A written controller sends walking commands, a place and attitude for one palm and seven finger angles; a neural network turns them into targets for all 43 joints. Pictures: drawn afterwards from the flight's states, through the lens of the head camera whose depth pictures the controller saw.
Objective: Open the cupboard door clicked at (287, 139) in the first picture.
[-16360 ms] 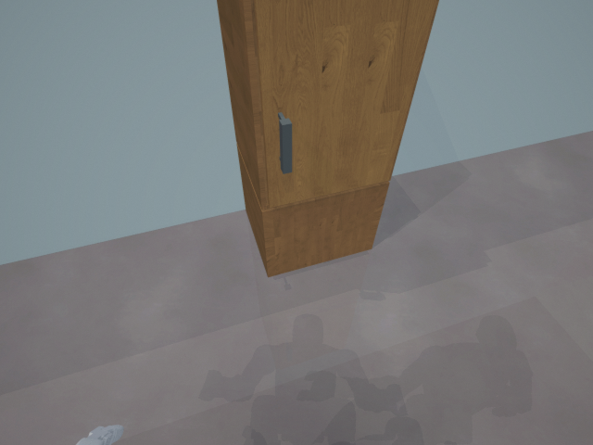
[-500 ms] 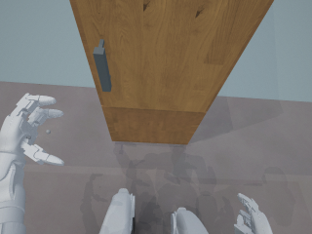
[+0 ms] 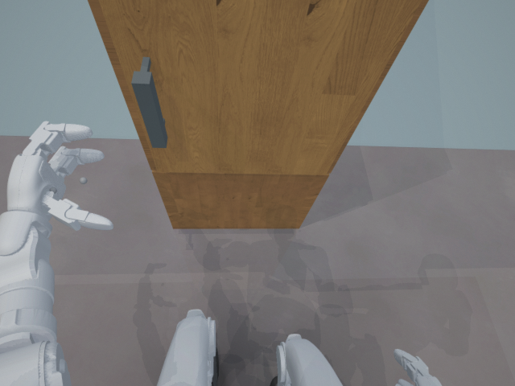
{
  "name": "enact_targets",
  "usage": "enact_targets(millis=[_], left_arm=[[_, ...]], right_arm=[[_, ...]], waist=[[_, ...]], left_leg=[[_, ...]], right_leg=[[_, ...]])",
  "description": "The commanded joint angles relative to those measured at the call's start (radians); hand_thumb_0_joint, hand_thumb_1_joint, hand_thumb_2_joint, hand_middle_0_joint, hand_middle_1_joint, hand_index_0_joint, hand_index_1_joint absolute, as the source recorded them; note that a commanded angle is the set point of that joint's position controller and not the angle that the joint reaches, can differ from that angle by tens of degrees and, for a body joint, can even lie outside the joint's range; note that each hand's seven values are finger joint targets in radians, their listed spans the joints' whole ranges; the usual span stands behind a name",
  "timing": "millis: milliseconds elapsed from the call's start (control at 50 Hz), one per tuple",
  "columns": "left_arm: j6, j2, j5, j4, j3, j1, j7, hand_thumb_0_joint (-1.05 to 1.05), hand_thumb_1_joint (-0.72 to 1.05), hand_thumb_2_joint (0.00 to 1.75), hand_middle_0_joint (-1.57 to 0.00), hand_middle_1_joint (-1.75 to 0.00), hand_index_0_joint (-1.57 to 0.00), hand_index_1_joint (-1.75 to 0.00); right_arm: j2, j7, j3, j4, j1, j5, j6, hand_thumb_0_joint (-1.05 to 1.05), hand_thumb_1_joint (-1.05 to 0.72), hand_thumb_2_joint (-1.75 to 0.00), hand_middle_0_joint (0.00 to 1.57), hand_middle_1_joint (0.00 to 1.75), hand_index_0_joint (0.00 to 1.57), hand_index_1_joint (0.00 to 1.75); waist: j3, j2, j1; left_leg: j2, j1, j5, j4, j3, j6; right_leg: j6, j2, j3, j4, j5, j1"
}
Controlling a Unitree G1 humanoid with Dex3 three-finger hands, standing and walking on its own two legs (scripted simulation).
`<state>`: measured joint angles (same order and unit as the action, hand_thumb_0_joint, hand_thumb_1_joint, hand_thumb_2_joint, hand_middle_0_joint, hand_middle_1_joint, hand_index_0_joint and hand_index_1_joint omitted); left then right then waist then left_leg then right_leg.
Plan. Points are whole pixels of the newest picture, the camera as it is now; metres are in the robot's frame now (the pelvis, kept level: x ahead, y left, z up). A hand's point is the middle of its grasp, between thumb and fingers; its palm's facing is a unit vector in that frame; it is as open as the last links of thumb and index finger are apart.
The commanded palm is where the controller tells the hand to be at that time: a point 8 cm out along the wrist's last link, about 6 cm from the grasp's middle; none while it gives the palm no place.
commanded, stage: move the hooked fingers beside the handle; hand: left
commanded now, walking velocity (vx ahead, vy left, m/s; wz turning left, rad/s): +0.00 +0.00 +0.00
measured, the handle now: (153, 105) +0.55 +0.20 +0.04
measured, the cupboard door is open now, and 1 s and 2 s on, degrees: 0 0 0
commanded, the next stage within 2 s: slide the fingers in behind the handle in 1.72 s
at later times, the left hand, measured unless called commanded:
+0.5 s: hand (103, 144) +0.46 +0.25 +0.04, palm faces +0.05 -1.00 -0.03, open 14.0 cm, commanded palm +0.45 +0.29 +0.04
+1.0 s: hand (111, 129) +0.50 +0.25 +0.03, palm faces +0.05 -1.00 -0.02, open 14.0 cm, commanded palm +0.48 +0.28 +0.04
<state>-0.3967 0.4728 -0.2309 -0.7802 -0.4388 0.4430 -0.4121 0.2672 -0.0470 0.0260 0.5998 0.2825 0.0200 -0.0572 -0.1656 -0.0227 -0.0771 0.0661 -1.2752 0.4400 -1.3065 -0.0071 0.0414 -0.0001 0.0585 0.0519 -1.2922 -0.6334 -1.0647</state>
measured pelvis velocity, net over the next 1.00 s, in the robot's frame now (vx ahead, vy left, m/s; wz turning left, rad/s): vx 0.00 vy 0.00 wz -0.04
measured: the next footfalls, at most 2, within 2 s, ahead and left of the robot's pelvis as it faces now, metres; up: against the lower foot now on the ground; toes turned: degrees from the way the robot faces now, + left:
none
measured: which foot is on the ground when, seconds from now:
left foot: down 0.00-1.00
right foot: down 0.00-1.00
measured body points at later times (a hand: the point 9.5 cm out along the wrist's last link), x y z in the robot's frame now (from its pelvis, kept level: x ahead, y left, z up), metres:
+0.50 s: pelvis +0.00 -0.01 -0.01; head +0.14 +0.03 +0.41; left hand +0.45 +0.31 +0.05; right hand +0.06 -0.28 -0.12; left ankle +0.09 +0.10 -0.61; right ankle -0.01 -0.13 -0.61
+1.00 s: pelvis +0.00 +0.00 -0.02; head +0.17 +0.03 +0.39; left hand +0.49 +0.31 +0.03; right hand +0.02 -0.28 -0.13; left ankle +0.09 +0.10 -0.61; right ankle -0.01 -0.13 -0.61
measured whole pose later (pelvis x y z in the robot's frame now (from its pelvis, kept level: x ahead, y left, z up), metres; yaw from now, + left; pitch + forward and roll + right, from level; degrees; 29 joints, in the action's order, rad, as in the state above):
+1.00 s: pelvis +0.00 +0.00 -0.02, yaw -3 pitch +29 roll -7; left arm -0.40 0.63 -0.12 -1.06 -0.53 0.82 -0.39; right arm 0.27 -0.01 0.04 0.63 0.33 0.00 0.07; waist -0.15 -0.04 -0.15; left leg 0.09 -1.45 0.47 -1.40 -0.02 0.04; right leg 0.00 0.09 0.06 -1.37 -0.65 -1.23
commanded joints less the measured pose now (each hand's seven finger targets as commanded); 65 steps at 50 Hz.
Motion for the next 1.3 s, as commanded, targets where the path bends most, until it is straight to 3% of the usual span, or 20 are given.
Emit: enact_targets(millis=[0,80,160,180,220,340,420,500,640,720,760,800,920,1000,1100,1140,1180,1240,1260,1280], left_arm=[[-0.095,0.268,-0.008,0.206,-0.051,0.340,0.009,0.00,-0.50,0.30,-0.30,-1.20,-0.30,-1.20],[-0.085,0.243,-0.003,0.106,-0.027,0.375,0.000,0.00,-0.50,0.30,-0.30,-1.20,-0.30,-1.20],[-0.070,0.264,0.010,0.018,-0.031,0.447,0.000,0.00,-0.50,0.30,-0.30,-1.20,-0.30,-1.20],[-0.072,0.300,0.016,-0.006,-0.056,0.472,0.004,0.00,-0.50,0.30,-0.30,-1.20,-0.30,-1.20],[-0.097,0.351,0.022,0.022,-0.088,0.529,0.011,0.00,-0.50,0.30,-0.30,-1.20,-0.30,-1.20],[-0.145,0.375,0.040,0.036,-0.104,0.561,0.018,0.00,-0.50,0.30,-0.30,-1.20,-0.30,-1.20],[-0.101,0.334,0.045,-0.052,-0.060,0.587,0.006,0.00,-0.50,0.30,-0.30,-1.20,-0.30,-1.20],[-0.065,0.400,0.050,-0.127,-0.089,0.640,0.002,0.00,-0.50,0.30,-0.30,-1.20,-0.30,-1.20],[-0.119,0.479,0.079,-0.114,-0.120,0.784,0.021,0.00,-0.50,0.30,-0.30,-1.20,-0.30,-1.20],[-0.086,0.467,0.090,-0.176,-0.093,0.787,0.006,0.00,-0.50,0.30,-0.30,-1.20,-0.30,-1.20],[-0.054,0.472,0.099,-0.201,-0.081,0.809,0.005,0.00,-0.50,0.30,-0.30,-1.20,-0.30,-1.20],[-0.035,0.465,0.100,-0.203,-0.076,0.784,0.003,0.00,-0.50,0.30,-0.30,-1.20,-0.30,-1.20],[-0.081,0.496,0.079,-0.035,-0.152,0.731,0.027,0.00,-0.50,0.30,-0.30,-1.20,-0.30,-1.20],[-0.080,0.468,0.086,-0.041,-0.138,0.729,0.044,0.00,-0.50,0.30,-0.30,-1.20,-0.30,-1.20],[-0.063,0.408,0.099,-0.139,-0.075,0.762,0.047,0.00,-0.50,0.30,-0.30,-1.20,-0.30,-1.20],[-0.082,0.391,0.101,-0.116,-0.053,0.793,0.044,0.00,-0.50,0.30,-0.30,-1.20,-0.30,-1.20],[-0.089,0.358,0.097,-0.121,-0.028,0.784,0.043,0.00,-0.50,0.30,-0.30,-1.20,-0.30,-1.20],[-0.087,0.366,0.088,-0.163,-0.038,0.772,0.042,0.00,-0.50,0.30,-0.30,-1.20,-0.30,-1.20],[-0.082,0.398,0.088,-0.183,-0.065,0.752,0.044,0.00,-0.50,0.30,-0.30,-1.20,-0.30,-1.20],[-0.078,0.410,0.090,-0.186,-0.067,0.764,0.046,0.00,-0.50,0.30,-0.30,-1.20,-0.30,-1.20]], right_arm=[[0.194,-0.009,-0.077,-0.080,0.086,-0.008,-0.019,0.00,-0.90,-0.90,0.20,0.30,0.20,0.30],[0.199,-0.008,-0.078,-0.064,0.100,-0.006,-0.005,0.00,-0.90,-0.90,0.20,0.30,0.20,0.30],[0.199,-0.009,-0.075,-0.056,0.115,-0.005,0.011,0.00,-0.90,-0.90,0.20,0.30,0.20,0.30],[0.202,-0.009,-0.074,-0.054,0.120,-0.006,0.015,0.00,-0.90,-0.90,0.20,0.30,0.20,0.30],[0.201,-0.010,-0.072,-0.050,0.126,-0.011,0.017,0.00,-0.90,-0.90,0.20,0.30,0.20,0.30],[0.198,0.005,-0.075,-0.035,0.135,-0.017,0.037,0.00,-0.90,-0.90,0.20,0.30,0.20,0.30],[0.198,0.008,-0.073,-0.028,0.150,-0.014,0.054,0.00,-0.90,-0.90,0.20,0.30,0.20,0.30],[0.207,0.001,-0.066,-0.030,0.155,-0.010,0.066,0.00,-0.90,-0.90,0.20,0.30,0.20,0.30],[0.213,0.006,-0.061,-0.011,0.172,-0.022,0.069,0.00,-0.90,-0.90,0.20,0.30,0.20,0.30],[0.215,0.013,-0.055,-0.013,0.186,-0.023,0.083,0.00,-0.90,-0.90,0.20,0.30,0.20,0.30],[0.221,0.011,-0.052,-0.016,0.190,-0.022,0.092,0.00,-0.90,-0.90,0.20,0.30,0.20,0.30],[0.223,0.013,-0.052,-0.026,0.198,-0.022,0.099,0.00,-0.90,-0.90,0.20,0.30,0.20,0.30],[0.218,0.027,-0.065,-0.034,0.203,-0.028,0.108,0.00,-0.90,-0.90,0.20,0.30,0.20,0.30],[0.211,0.029,-0.066,-0.022,0.199,-0.023,0.114,0.00,-0.90,-0.90,0.20,0.30,0.20,0.30],[0.212,0.023,-0.062,-0.008,0.204,-0.022,0.110,0.00,-0.90,-0.90,0.20,0.30,0.20,0.30],[0.213,0.021,-0.063,-0.004,0.199,-0.027,0.104,0.00,-0.90,-0.90,0.20,0.30,0.20,0.30],[0.210,0.022,-0.064,-0.003,0.197,-0.029,0.104,0.00,-0.90,-0.90,0.20,0.30,0.20,0.30],[0.216,0.023,-0.061,-0.007,0.193,-0.028,0.106,0.00,-0.90,-0.90,0.20,0.30,0.20,0.30],[0.217,0.022,-0.059,-0.014,0.190,-0.027,0.108,0.00,-0.90,-0.90,0.20,0.30,0.20,0.30],[0.217,0.020,-0.056,-0.017,0.190,-0.027,0.109,0.00,-0.90,-0.90,0.20,0.30,0.20,0.30]], waist=[[-0.439,-0.167,0.017],[-0.408,-0.123,-0.006],[-0.389,-0.091,-0.020],[-0.382,-0.072,-0.018],[-0.430,-0.114,-0.011],[-0.535,-0.192,0.001],[-0.475,-0.153,-0.032],[-0.428,-0.092,-0.048],[-0.516,-0.181,-0.060],[-0.508,-0.215,-0.070],[-0.492,-0.195,-0.081],[-0.498,-0.190,-0.076],[-0.622,-0.247,-0.029],[-0.559,-0.201,-0.044],[-0.446,-0.149,-0.086],[-0.473,-0.209,-0.084],[-0.469,-0.219,-0.085],[-0.455,-0.181,-0.089],[-0.451,-0.172,-0.076],[-0.453,-0.159,-0.083]], left_leg=[[-0.001,0.660,-0.164,0.167,-0.112,-0.023],[-0.002,0.620,-0.145,0.156,-0.114,-0.016],[-0.007,0.553,-0.141,0.129,-0.097,-0.007],[-0.006,0.528,-0.141,0.121,-0.095,-0.005],[-0.008,0.538,-0.177,0.098,-0.088,-0.003],[0.001,0.636,-0.279,0.083,-0.096,-0.013],[-0.001,0.578,-0.244,0.077,-0.100,-0.004],[-0.003,0.459,-0.191,0.055,-0.076,0.009],[0.007,0.517,-0.241,0.019,-0.093,0.003],[0.008,0.524,-0.253,0.013,-0.103,0.003],[0.012,0.504,-0.229,0.014,-0.108,0.004],[0.012,0.503,-0.233,0.015,-0.108,0.006],[0.017,0.637,-0.345,0.037,-0.127,-0.006],[0.018,0.608,-0.279,0.062,-0.124,-0.005],[0.015,0.543,-0.167,0.074,-0.127,0.000],[0.015,0.596,-0.182,0.077,-0.137,-0.007],[0.016,0.624,-0.189,0.083,-0.146,-0.011],[0.014,0.592,-0.181,0.075,-0.144,-0.007],[0.010,0.553,-0.170,0.068,-0.134,-0.006],[0.008,0.528,-0.180,0.057,-0.122,0.000]], right_leg=[[0.040,0.010,0.004,0.180,0.204,-0.120],[0.036,0.009,0.004,0.183,0.199,-0.135],[0.031,0.008,-0.004,0.181,0.203,-0.126],[0.031,0.009,-0.005,0.176,0.203,-0.117],[0.036,0.013,-0.013,0.160,0.223,-0.110],[0.041,0.019,-0.011,0.139,0.277,-0.124],[0.035,0.019,-0.008,0.146,0.266,-0.140],[0.025,0.017,-0.025,0.160,0.255,-0.100],[0.033,0.026,-0.022,0.120,0.257,-0.167],[0.037,0.028,-0.013,0.110,0.260,-0.200],[0.032,0.025,-0.009,0.113,0.245,-0.210],[0.032,0.025,-0.006,0.112,0.249,-0.208],[0.041,0.027,0.003,0.100,0.301,-0.189],[0.034,0.028,0.005,0.126,0.268,-0.173],[0.030,0.026,0.004,0.147,0.206,-0.210],[0.036,0.022,0.006,0.137,0.210,-0.246],[0.040,0.022,0.010,0.137,0.214,-0.265],[0.038,0.021,0.010,0.134,0.212,-0.262],[0.037,0.021,0.006,0.133,0.205,-0.241],[0.034,0.021,0.002,0.132,0.214,-0.222]])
